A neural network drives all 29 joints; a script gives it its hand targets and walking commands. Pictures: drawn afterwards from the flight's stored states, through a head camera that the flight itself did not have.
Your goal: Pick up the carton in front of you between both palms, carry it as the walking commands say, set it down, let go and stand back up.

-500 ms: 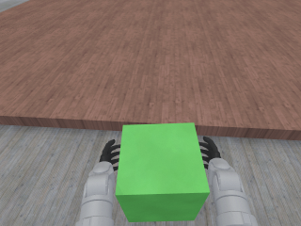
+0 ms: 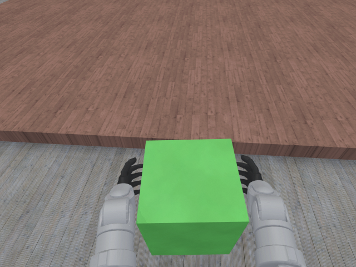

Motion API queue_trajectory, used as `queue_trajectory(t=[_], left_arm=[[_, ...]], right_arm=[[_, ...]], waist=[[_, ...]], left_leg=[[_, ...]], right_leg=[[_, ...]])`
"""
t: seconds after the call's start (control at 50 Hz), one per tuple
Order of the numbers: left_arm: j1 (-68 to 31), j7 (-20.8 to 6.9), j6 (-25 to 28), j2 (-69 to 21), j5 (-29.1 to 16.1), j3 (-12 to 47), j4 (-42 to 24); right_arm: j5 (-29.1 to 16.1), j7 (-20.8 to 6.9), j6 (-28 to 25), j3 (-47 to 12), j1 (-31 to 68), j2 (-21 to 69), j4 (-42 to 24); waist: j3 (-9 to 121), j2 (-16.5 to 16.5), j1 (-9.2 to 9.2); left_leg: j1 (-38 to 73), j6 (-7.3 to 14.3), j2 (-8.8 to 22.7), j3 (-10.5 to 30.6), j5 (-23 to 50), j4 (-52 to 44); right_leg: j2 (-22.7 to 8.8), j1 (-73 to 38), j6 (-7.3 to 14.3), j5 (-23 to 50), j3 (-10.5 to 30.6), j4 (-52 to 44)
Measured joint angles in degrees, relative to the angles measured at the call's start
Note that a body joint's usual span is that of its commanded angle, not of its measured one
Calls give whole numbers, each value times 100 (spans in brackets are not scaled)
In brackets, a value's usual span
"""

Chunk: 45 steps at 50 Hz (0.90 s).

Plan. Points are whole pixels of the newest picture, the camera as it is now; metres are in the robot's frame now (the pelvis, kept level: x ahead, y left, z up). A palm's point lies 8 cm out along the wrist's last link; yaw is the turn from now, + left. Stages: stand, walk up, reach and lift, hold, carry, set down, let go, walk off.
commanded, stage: reach and lift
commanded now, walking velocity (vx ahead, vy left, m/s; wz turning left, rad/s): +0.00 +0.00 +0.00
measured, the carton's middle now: (189, 200) +0.31 +0.00 -0.04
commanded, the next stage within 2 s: hold in 0.46 s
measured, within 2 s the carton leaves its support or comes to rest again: neither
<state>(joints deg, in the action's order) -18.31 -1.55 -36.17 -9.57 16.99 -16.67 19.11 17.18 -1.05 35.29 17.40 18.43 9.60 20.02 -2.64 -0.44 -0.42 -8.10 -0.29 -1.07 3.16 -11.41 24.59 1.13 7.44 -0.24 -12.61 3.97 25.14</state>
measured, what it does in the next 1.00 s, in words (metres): stands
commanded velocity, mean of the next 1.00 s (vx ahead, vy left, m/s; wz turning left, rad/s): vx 0.00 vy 0.00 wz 0.00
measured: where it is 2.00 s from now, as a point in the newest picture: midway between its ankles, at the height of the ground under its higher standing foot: (194, 261)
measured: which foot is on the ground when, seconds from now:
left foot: down 0.00-1.00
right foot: down 0.00-1.00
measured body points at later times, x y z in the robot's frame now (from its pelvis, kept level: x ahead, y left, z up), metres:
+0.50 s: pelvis +0.01 +0.00 +0.00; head -0.02 +0.00 +0.45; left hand +0.31 +0.15 +0.03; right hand +0.31 -0.15 +0.03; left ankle +0.03 +0.12 -0.74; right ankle +0.02 -0.12 -0.74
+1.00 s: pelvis +0.00 +0.00 +0.00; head -0.04 +0.00 +0.45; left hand +0.30 +0.15 +0.04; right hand +0.30 -0.15 +0.04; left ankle +0.03 +0.12 -0.74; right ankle +0.02 -0.12 -0.74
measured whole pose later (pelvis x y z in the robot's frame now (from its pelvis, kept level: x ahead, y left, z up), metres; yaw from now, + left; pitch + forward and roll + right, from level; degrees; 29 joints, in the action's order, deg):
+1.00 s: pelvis +0.00 +0.00 +0.00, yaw +0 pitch -8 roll +0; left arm -16.4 -1.0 -43.5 -9.0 15.2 -13.5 12.4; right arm 15.5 -0.7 42.9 14.4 16.5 9.1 13.1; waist -3.3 -0.3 -0.1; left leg -3.6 -0.3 -1.0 3.4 -10.4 22.2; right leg 1.1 2.8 -0.2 -11.5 3.9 22.7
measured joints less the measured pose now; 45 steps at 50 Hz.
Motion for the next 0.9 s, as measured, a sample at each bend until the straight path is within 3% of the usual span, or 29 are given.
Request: queue_trajectory(t=[0.48, 0.62, 0.9], left_arm=[[408, 39, -378, 104, -150, 400, -525], [592, 96, -634, 141, -281, 616, -969], [275, 63, -764, 75, -207, 380, -731]], right_arm=[[-173, 71, 404, -451, -369, -95, -500], [-293, 109, 672, -649, -560, -137, -968], [-201, 46, 789, -384, -274, -77, -753]], waist=[[58, 10, 8], [90, 18, 39], [-62, 14, 28]], left_leg=[[382, -11, 19, 32, 63, -344], [546, -10, 23, 41, 132, -477], [476, -2, 8, 24, 106, -254]], right_leg=[[0, -389, 20, 60, -20, -346], [-4, -570, 16, 143, -24, -510], [-3, -484, 7, 108, -7, -263]])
